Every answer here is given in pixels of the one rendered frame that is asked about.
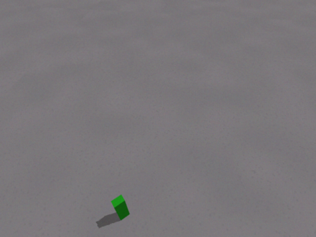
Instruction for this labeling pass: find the carton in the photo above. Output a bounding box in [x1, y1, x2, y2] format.
[111, 195, 129, 220]

